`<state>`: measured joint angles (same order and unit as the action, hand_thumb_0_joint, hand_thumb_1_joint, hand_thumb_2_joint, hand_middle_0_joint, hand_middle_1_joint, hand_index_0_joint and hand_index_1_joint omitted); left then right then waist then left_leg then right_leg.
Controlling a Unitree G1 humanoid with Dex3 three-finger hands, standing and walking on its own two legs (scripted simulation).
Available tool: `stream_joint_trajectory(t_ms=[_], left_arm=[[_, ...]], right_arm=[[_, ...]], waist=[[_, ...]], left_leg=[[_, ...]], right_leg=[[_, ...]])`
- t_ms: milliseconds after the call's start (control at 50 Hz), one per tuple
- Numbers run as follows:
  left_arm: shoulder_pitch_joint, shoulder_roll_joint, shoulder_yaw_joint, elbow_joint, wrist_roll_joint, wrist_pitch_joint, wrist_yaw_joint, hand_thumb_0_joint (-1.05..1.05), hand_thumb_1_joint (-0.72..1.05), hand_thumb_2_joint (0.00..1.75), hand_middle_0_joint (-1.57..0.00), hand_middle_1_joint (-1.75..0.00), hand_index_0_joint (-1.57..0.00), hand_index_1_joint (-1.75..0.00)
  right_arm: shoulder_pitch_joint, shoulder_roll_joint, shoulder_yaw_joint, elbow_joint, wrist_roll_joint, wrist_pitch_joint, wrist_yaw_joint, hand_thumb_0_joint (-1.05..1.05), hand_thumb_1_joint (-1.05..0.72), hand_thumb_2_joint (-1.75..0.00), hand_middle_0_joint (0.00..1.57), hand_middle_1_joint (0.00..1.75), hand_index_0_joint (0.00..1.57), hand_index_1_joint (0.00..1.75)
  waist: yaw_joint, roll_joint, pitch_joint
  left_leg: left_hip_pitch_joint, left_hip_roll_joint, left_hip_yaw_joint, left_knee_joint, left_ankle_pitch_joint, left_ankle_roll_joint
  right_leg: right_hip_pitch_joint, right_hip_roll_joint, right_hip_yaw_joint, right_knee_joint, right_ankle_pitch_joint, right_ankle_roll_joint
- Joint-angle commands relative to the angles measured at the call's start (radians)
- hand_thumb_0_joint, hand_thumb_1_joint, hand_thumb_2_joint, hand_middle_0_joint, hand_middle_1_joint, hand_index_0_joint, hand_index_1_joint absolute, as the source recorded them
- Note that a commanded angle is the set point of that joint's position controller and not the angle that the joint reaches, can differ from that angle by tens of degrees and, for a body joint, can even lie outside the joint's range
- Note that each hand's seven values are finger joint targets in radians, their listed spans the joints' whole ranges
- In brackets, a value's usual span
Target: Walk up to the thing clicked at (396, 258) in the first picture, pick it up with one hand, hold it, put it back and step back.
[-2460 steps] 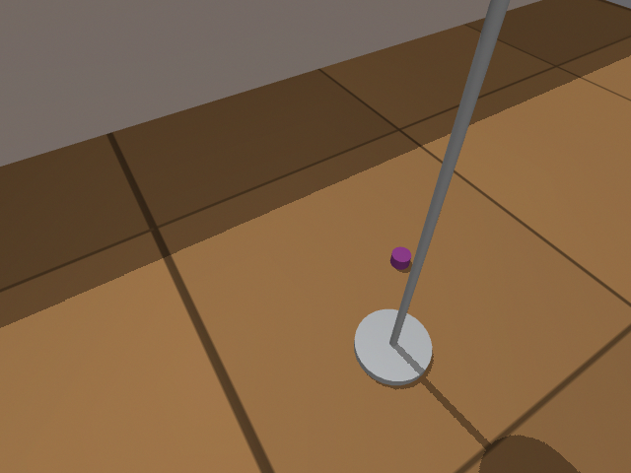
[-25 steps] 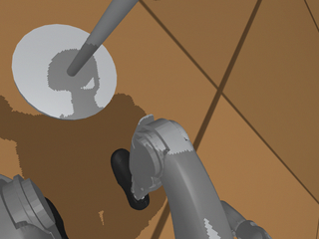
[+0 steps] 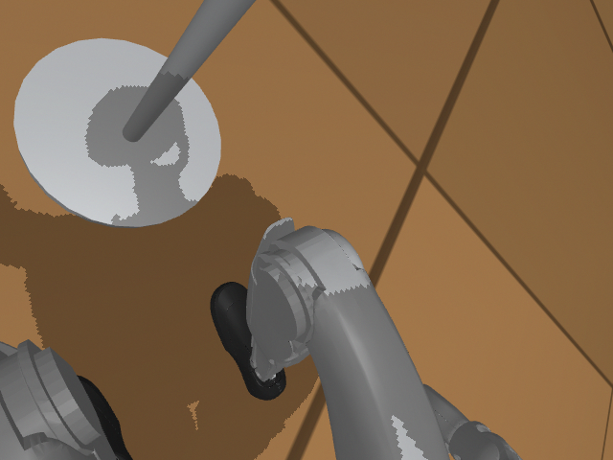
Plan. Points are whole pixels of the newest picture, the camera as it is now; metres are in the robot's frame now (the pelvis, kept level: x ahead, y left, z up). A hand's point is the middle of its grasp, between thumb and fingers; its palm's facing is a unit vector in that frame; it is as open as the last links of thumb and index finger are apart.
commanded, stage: close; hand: left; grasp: from above
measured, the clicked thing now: out of the picture +0.48 +0.39 -0.28
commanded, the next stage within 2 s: settle in 1.20 s
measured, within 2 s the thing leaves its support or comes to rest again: leaves its support in 1.60 s
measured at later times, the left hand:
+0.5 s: hand out of the picture +0.46 +0.37 -0.26, palm faces -0.45 -0.19 -0.87, open 12.2 cm
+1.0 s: hand out of the picture +0.45 +0.38 -0.26, palm faces -0.45 -0.18 -0.87, open 10.0 cm
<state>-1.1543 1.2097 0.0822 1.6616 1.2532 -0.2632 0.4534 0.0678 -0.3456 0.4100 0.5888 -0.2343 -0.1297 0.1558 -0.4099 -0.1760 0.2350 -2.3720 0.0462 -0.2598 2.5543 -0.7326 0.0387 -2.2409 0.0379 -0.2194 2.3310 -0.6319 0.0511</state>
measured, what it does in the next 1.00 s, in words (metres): stands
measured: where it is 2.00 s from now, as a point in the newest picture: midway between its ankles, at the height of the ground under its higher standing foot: (188, 408)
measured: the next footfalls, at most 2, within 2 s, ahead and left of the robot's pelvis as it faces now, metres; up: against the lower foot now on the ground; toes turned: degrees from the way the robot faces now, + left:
none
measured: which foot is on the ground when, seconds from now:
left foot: down 0.00-1.00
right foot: down 0.00-1.00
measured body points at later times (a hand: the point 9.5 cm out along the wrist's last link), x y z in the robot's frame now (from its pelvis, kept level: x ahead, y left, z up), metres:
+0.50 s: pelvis +0.00 +0.00 +0.00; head +0.30 +0.15 +0.30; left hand +0.48 +0.38 -0.21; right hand +0.06 -0.25 -0.05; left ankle +0.06 +0.12 -0.27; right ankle +0.12 -0.11 -0.27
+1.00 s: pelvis +0.00 +0.00 +0.00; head +0.30 +0.15 +0.30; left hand +0.48 +0.38 -0.21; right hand +0.06 -0.25 -0.05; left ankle +0.06 +0.12 -0.27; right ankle +0.12 -0.11 -0.27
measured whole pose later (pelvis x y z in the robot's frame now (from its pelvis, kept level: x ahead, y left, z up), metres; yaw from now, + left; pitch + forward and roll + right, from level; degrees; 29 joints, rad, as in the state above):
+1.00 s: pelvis +0.00 +0.00 +0.00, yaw +0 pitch +29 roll -17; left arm -1.15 1.20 0.08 1.66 1.25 -0.26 0.47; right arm 0.07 -0.35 0.40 0.59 -0.24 -0.14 0.16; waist -0.40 -0.17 0.23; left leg -2.37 0.05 -0.26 2.56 -0.74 0.04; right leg -2.24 0.04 -0.22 2.33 -0.63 0.05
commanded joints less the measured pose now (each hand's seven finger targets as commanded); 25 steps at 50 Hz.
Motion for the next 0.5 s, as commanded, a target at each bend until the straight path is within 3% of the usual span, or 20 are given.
stream_joint_trajectory(t_ms=[0,60,100,120,160,260,340,360,380,420,460,480], left_arm=[[-0.217,0.268,0.029,-0.147,-0.010,-0.012,0.048,0.00,-0.33,0.83,-0.15,-1.01,-0.18,-0.98],[-0.239,0.299,0.051,-0.180,0.005,-0.017,0.066,0.00,-0.32,0.81,-0.16,-1.00,-0.19,-0.96],[-0.206,0.254,0.032,-0.122,0.008,-0.009,0.071,0.00,-0.31,0.80,-0.16,-1.01,-0.20,-0.97],[-0.225,0.238,0.016,-0.140,0.004,-0.011,0.071,0.00,-0.29,0.79,-0.17,-1.00,-0.21,-0.96],[-0.206,0.218,0.013,-0.095,0.004,0.002,0.072,0.00,-0.29,0.80,-0.18,-0.99,-0.21,-0.95],[-0.206,0.241,0.021,-0.088,-0.006,0.011,0.072,0.00,-0.23,0.76,-0.23,-0.96,-0.26,-0.92],[-0.214,0.249,0.027,-0.123,-0.012,0.008,0.062,0.00,-0.21,0.74,-0.24,-0.96,-0.27,-0.91],[-0.197,0.236,0.024,-0.073,-0.015,0.009,0.061,0.00,-0.20,0.73,-0.25,-0.95,-0.29,-0.90],[-0.221,0.246,0.023,-0.129,-0.019,0.003,0.060,0.00,-0.17,0.72,-0.26,-0.93,-0.30,-0.89],[-0.212,0.226,0.014,-0.114,-0.016,0.008,0.055,0.00,-0.16,0.73,-0.27,-0.94,-0.31,-0.90],[-0.194,0.248,0.024,-0.107,-0.011,0.006,0.055,0.00,-0.14,0.74,-0.29,-0.93,-0.33,-0.89],[-0.211,0.254,0.029,-0.127,-0.009,0.004,0.053,0.00,-0.13,0.73,-0.30,-0.93,-0.33,-0.89]], right_arm=[[0.198,-0.350,-0.093,0.029,0.006,0.007,-0.017,0.00,-0.90,-0.90,0.20,0.30,0.20,0.30],[0.203,-0.361,-0.105,0.033,0.000,0.007,-0.016,0.00,-0.90,-0.90,0.20,0.30,0.20,0.30],[0.201,-0.340,-0.097,0.031,-0.003,0.005,-0.010,0.00,-0.89,-0.90,0.20,0.30,0.20,0.30],[0.191,-0.359,-0.117,0.022,-0.001,0.003,-0.011,0.00,-0.89,-0.90,0.20,0.30,0.20,0.30],[0.202,-0.336,-0.097,0.039,0.000,0.000,-0.007,0.00,-0.89,-0.90,0.20,0.30,0.20,0.30],[0.198,-0.343,-0.094,0.033,0.004,-0.004,-0.008,0.00,-0.89,-0.90,0.20,0.30,0.20,0.30],[0.220,-0.355,-0.110,0.044,0.002,-0.008,-0.008,0.00,-0.89,-0.90,0.20,0.30,0.20,0.30],[0.205,-0.339,-0.093,0.038,0.003,-0.007,-0.007,0.00,-0.89,-0.90,0.20,0.30,0.20,0.30],[0.210,-0.345,-0.098,0.044,0.003,-0.006,-0.007,0.00,-0.89,-0.90,0.20,0.30,0.20,0.30],[0.212,-0.344,-0.093,0.033,0.001,-0.006,-0.008,0.00,-0.89,-0.90,0.20,0.30,0.20,0.30],[0.202,-0.348,-0.099,0.037,0.004,-0.003,-0.009,0.00,-0.90,-0.90,0.20,0.30,0.20,0.30],[0.212,-0.348,-0.096,0.037,0.001,-0.003,-0.007,0.00,-0.90,-0.90,0.20,0.30,0.20,0.30]], waist=[[-0.054,0.630,-0.662],[-0.042,0.682,-0.699],[-0.058,0.668,-0.671],[-0.062,0.661,-0.665],[-0.074,0.653,-0.632],[-0.063,0.607,-0.641],[-0.062,0.628,-0.662],[-0.066,0.614,-0.660],[-0.065,0.623,-0.677],[-0.072,0.621,-0.676],[-0.054,0.642,-0.678],[-0.063,0.654,-0.669]], left_leg=[[0.534,0.046,0.049,-0.251,0.319,-0.038],[0.604,0.054,0.033,-0.266,0.355,-0.048],[0.588,0.055,0.035,-0.270,0.332,-0.043],[0.573,0.052,0.036,-0.271,0.318,-0.042],[0.544,0.051,0.038,-0.269,0.310,-0.042],[0.517,0.049,0.040,-0.262,0.300,-0.034],[0.543,0.047,0.049,-0.260,0.319,-0.035],[0.521,0.048,0.044,-0.260,0.308,-0.035],[0.542,0.049,0.044,-0.255,0.327,-0.034],[0.549,0.048,0.042,-0.251,0.339,-0.036],[0.569,0.051,0.034,-0.261,0.347,-0.044],[0.566,0.050,0.037,-0.259,0.347,-0.044]], right_leg=[[0.367,0.043,-0.066,-0.177,0.263,-0.067],[0.347,0.042,-0.071,-0.158,0.270,-0.071],[0.337,0.047,-0.074,-0.160,0.254,-0.065],[0.331,0.050,-0.077,-0.161,0.252,-0.066],[0.329,0.045,-0.074,-0.164,0.255,-0.062],[0.357,0.044,-0.069,-0.172,0.258,-0.061],[0.363,0.043,-0.060,-0.170,0.268,-0.060],[0.373,0.043,-0.067,-0.172,0.265,-0.061],[0.376,0.046,-0.066,-0.174,0.276,-0.058],[0.374,0.041,-0.067,-0.172,0.284,-0.060],[0.354,0.041,-0.071,-0.166,0.268,-0.066],[0.355,0.041,-0.071,-0.168,0.271,-0.065]])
